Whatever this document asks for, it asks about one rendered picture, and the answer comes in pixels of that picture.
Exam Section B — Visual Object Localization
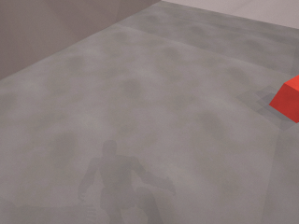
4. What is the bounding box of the carton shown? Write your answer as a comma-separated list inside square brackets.
[269, 75, 299, 123]

